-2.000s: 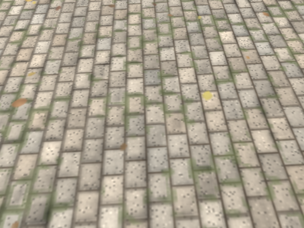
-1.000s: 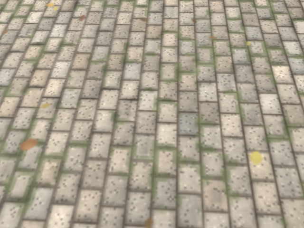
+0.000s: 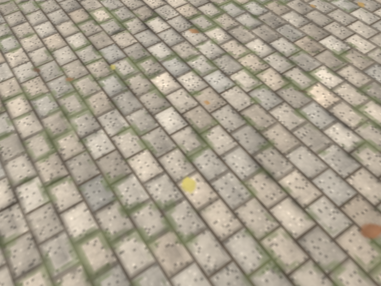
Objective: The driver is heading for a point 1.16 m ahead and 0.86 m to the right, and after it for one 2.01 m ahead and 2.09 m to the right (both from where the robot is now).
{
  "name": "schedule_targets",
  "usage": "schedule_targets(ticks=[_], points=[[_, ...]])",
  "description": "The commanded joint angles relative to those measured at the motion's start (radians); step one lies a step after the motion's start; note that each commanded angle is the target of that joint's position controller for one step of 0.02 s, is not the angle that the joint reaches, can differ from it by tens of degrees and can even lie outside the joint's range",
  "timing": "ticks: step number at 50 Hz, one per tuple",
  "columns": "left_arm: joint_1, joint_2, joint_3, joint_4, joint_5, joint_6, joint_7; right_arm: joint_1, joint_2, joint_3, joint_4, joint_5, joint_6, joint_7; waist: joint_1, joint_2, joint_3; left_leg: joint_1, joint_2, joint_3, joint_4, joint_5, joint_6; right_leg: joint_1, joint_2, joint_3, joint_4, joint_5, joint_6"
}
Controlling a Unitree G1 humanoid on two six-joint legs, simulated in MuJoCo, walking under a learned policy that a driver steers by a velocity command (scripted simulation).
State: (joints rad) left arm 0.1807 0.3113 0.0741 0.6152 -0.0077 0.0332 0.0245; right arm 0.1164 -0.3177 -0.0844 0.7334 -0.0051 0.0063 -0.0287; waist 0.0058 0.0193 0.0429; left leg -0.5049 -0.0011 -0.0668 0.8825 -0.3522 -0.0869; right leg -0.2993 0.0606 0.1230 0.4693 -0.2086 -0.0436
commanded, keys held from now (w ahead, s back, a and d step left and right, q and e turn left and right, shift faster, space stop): e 0.92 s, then w+e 0.08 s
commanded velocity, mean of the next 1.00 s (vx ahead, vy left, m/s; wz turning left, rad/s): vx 0.01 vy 0.00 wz -0.60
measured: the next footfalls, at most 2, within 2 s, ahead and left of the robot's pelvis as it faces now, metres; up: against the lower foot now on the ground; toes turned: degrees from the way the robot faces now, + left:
left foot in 0.16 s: +0.07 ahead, +0.13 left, +0.00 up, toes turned -11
right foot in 0.56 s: +0.00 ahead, -0.13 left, +0.00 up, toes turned -22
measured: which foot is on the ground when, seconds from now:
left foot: up 0.00-0.14, down 0.16-0.56, up 0.58-1.00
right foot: down 0.00-0.16, up 0.18-0.54, down 0.56-1.00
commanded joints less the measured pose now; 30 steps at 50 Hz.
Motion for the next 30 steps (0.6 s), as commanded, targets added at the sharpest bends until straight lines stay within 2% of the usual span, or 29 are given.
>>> schedule_targets(ticks=[1,4,5,6,7,8,9,10,11,12,13,15,18,20,22,25,26,27,28,29,30], points=[[-0.032,0.185,0.054,-0.075,0.0,-0.006,0.003,-0.025,-0.076,-0.015,-0.079,0.006,-0.02,0.008,0.008,-0.18,-0.129,0.04,-0.022,-0.009,-0.113,-0.006,0.005,0.104,-0.232,0.28,-0.091,0.233,-0.189],[-0.046,0.182,0.052,-0.08,-0.007,0.0,-0.005,-0.008,-0.086,-0.02,-0.088,0.013,-0.032,0.021,0.005,-0.192,-0.129,0.103,-0.04,-0.013,-0.229,-0.014,0.023,0.111,-0.224,0.358,-0.061,0.262,-0.178],[-0.059,0.179,0.051,-0.083,-0.012,0.003,-0.005,0.012,-0.085,-0.022,-0.086,0.013,-0.037,0.025,-0.009,-0.191,-0.133,0.143,-0.042,-0.011,-0.306,0.02,0.032,0.112,-0.211,0.375,-0.041,0.271,-0.164],[-0.078,0.172,0.048,-0.087,-0.019,0.006,-0.002,0.045,-0.083,-0.025,-0.078,0.012,-0.042,0.028,-0.035,-0.186,-0.136,0.213,-0.041,0.0,-0.428,0.11,0.046,0.095,-0.186,0.374,-0.015,0.253,-0.137],[-0.07,0.152,0.042,-0.088,-0.022,0.007,0.003,0.073,-0.106,-0.034,-0.073,0.005,-0.045,0.026,-0.042,-0.157,-0.143,0.313,0.012,-0.025,-0.513,0.225,0.07,0.041,-0.147,0.353,0.028,0.157,-0.091],[-0.019,0.095,0.027,-0.088,-0.007,0.006,0.003,0.094,-0.175,-0.048,-0.083,-0.012,-0.041,0.019,-0.012,0.031,-0.18,0.435,0.219,-0.204,-0.546,0.353,0.144,-0.073,-0.053,0.234,0.22,-0.116,-0.028],[-0.004,0.114,0.036,-0.112,-0.015,-0.003,0.003,0.077,-0.225,-0.056,-0.074,-0.04,-0.032,0.022,0.021,0.287,-0.117,0.41,0.392,-0.442,-0.581,0.517,0.326,-0.278,0.093,0.043,0.414,-0.453,0.031],[0.022,0.195,0.062,-0.09,0.0,-0.009,0.004,0.047,-0.168,-0.043,-0.102,-0.036,-0.037,0.019,0.01,0.205,-0.114,0.371,0.435,-0.447,-0.583,0.5,0.392,-0.294,0.012,0.052,0.637,-0.449,0.072],[0.028,0.219,0.076,-0.066,-0.011,-0.004,0.001,0.0,-0.115,-0.026,-0.114,-0.028,-0.037,0.011,0.024,0.14,-0.095,0.344,0.37,-0.332,-0.57,0.456,0.352,-0.293,-0.006,0.044,0.715,-0.372,0.085],[0.046,0.196,0.076,-0.041,-0.014,0.009,0.004,-0.039,-0.096,-0.021,-0.124,-0.017,-0.034,0.006,0.037,0.106,-0.075,0.333,0.299,-0.231,-0.562,0.394,0.302,-0.294,-0.015,0.027,0.75,-0.311,0.104],[0.043,0.175,0.072,-0.038,-0.012,0.018,0.006,-0.048,-0.087,-0.017,-0.126,-0.004,-0.031,0.001,0.025,0.106,-0.061,0.345,0.274,-0.182,-0.56,0.39,0.287,-0.322,-0.019,0.018,0.781,-0.255,0.12],[0.016,0.125,0.056,-0.053,-0.02,0.024,-0.002,-0.023,-0.088,-0.013,-0.121,-0.007,-0.021,-0.01,0.004,0.121,-0.054,0.355,0.234,-0.086,-0.568,0.428,0.288,-0.321,-0.029,-0.036,0.742,-0.2,0.14],[-0.052,0.093,0.04,-0.089,-0.019,0.019,-0.01,0.038,-0.116,-0.025,-0.109,-0.013,-0.006,-0.019,-0.046,0.15,-0.086,0.464,0.266,-0.056,-0.561,0.468,0.312,-0.329,-0.067,-0.073,0.585,-0.2,0.156],[-0.063,0.078,0.029,-0.102,-0.012,0.018,-0.019,0.032,-0.143,-0.035,-0.109,-0.008,0.0,-0.014,-0.053,0.155,-0.107,0.462,0.285,-0.025,-0.553,0.485,0.315,-0.259,-0.091,-0.101,0.473,-0.213,0.15],[-0.053,0.08,0.027,-0.105,-0.012,0.019,-0.028,0.016,-0.166,-0.044,-0.109,0.0,0.003,-0.004,-0.049,0.168,-0.115,0.424,0.297,0.008,-0.549,0.51,0.311,-0.169,-0.093,-0.14,0.376,-0.208,0.134],[-0.021,0.097,0.037,-0.103,-0.016,0.027,-0.039,0.014,-0.178,-0.049,-0.101,0.021,0.001,0.008,-0.032,0.173,-0.114,0.414,0.317,0.028,-0.509,0.498,0.288,-0.084,-0.081,-0.175,0.221,-0.156,0.097],[0.008,0.095,0.041,-0.096,-0.016,0.029,-0.042,0.001,-0.177,-0.048,-0.099,0.032,0.0,0.009,-0.009,0.163,-0.115,0.398,0.312,0.049,-0.472,0.48,0.263,-0.027,-0.07,-0.192,0.122,-0.087,0.073],[0.051,0.099,0.048,-0.08,-0.014,0.029,-0.041,0.005,-0.16,-0.045,-0.091,0.041,-0.002,0.01,0.014,0.143,-0.121,0.357,0.292,0.085,-0.409,0.428,0.221,0.064,-0.047,-0.203,0.008,0.002,0.041],[0.093,0.138,0.064,-0.07,-0.012,0.027,-0.032,0.066,-0.118,-0.034,-0.066,0.033,-0.007,0.015,0.02,0.039,-0.133,0.252,0.243,0.154,-0.28,0.302,0.146,0.207,-0.064,-0.131,-0.079,0.153,0.003],[0.128,0.268,0.092,-0.09,-0.009,0.02,-0.014,0.068,-0.042,-0.007,-0.103,-0.027,-0.008,0.021,-0.003,-0.293,-0.148,-0.046,0.115,0.239,0.054,-0.204,0.037,0.393,-0.341,0.251,-0.086,0.563,-0.108],[0.11,0.279,0.083,-0.111,0.029,-0.007,-0.024,-0.034,-0.069,-0.012,-0.146,-0.021,-0.011,0.009,0.047,-0.303,-0.173,-0.17,0.014,0.084,0.256,-0.36,0.01,0.296,-0.467,0.424,-0.097,0.611,-0.308]])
